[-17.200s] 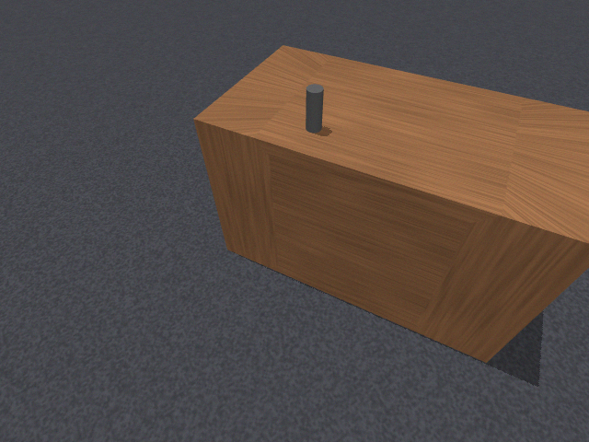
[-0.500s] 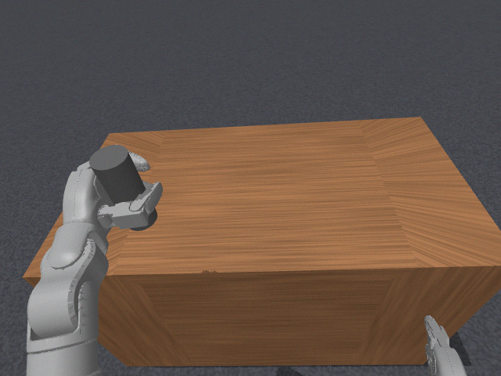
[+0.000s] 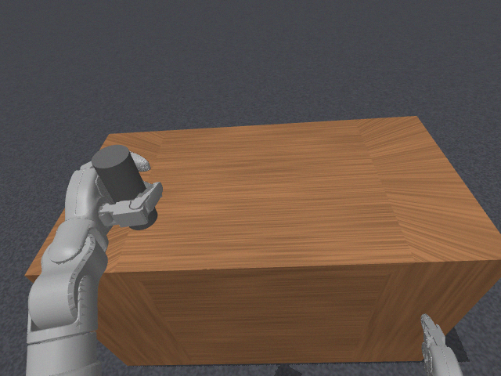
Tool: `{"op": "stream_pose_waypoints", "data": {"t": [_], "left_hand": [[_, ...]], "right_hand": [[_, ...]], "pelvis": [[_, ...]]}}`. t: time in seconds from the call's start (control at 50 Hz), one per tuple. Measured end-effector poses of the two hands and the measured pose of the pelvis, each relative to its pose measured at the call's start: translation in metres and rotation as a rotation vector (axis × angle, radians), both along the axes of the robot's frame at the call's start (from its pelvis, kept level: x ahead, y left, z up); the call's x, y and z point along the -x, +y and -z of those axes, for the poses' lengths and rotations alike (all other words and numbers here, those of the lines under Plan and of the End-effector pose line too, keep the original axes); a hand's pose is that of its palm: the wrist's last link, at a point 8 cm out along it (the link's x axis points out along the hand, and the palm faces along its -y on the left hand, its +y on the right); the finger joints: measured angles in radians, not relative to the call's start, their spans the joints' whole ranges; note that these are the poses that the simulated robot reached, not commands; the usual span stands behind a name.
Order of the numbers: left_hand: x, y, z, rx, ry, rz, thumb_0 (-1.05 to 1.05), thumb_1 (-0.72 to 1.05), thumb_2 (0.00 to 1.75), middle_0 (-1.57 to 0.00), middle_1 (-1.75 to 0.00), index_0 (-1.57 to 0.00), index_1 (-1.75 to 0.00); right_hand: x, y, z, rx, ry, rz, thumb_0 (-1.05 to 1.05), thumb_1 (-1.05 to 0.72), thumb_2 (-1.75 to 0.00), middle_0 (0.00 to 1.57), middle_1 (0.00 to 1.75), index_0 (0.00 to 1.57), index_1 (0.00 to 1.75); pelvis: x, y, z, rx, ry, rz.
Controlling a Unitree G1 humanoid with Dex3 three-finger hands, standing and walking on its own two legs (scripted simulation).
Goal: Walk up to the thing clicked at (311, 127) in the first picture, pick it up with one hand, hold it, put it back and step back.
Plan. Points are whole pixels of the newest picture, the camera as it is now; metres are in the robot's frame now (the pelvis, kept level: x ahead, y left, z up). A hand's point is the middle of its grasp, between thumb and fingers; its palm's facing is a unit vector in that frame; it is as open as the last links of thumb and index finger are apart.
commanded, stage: hold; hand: left
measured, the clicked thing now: (128, 190) +0.33 +0.18 +0.19
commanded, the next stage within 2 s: crouch in 1.32 s
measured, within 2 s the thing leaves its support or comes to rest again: neither
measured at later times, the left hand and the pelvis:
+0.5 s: hand (135, 189) +0.33 +0.18 +0.19, palm faces +0.11 -0.99 +0.01, open 6.5 cm; pelvis +0.01 +0.00 +0.00, yaw +0 degrees
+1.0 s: hand (140, 189) +0.34 +0.17 +0.18, palm faces +0.10 -0.99 +0.02, open 6.5 cm; pelvis +0.01 +0.00 +0.00, yaw +0 degrees
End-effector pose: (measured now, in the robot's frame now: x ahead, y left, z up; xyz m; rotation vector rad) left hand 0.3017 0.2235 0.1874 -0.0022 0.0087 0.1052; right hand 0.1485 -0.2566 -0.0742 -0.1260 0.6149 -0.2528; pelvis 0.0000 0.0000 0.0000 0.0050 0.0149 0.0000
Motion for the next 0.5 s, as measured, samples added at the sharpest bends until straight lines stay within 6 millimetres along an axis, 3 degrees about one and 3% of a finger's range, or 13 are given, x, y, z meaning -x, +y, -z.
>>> {"op": "stream_pose_waypoints", "data": {"t": [0.12,0.36,0.5], "left_hand": [[0.003,0.004,0.005,0.008,-0.001,-0.022,-0.02,0.0,1.15,-0.89,-1.24,-0.92,-1.24],[0.002,0.007,-0.012,-0.02,-0.052,-0.02,-0.02,0.0,1.15,-0.89,-1.24,-0.92,-1.24],[-0.005,0.004,-0.001,0.01,0.009,-0.005,-0.02,0.0,1.15,-0.89,-1.25,-0.91,-1.25]], "right_hand": [[0.004,-0.002,-0.002,0.014,-0.001,0.009,-0.01,0.53,-0.06,0.05,0.05,0.05,0.05],[-0.007,0.004,-0.003,0.014,-0.02,0.007,-0.01,0.53,-0.06,0.05,0.05,0.05,0.05],[-0.009,0.006,-0.003,0.004,-0.025,0.0,-0.01,0.53,-0.06,0.05,0.05,0.05,0.05]], "pelvis": [[0.001,0.001,0.0,0.0,0.003,0.003],[-0.004,0.004,0.0,0.005,0.0,0.0],[-0.006,0.005,-0.001,0.001,0.004,0.003]]}}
